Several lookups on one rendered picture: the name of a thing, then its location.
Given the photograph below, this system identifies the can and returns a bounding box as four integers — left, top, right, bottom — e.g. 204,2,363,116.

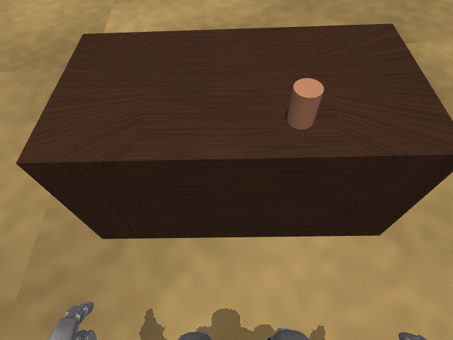
287,78,324,130

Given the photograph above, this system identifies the left robot hand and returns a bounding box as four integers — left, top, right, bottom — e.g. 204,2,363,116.
48,302,97,340

